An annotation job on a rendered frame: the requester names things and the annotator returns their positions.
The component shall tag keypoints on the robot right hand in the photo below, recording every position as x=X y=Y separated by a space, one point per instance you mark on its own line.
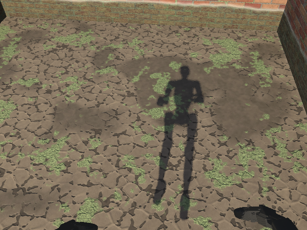
x=265 y=216

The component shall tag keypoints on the robot left hand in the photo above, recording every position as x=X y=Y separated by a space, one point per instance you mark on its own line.
x=75 y=225

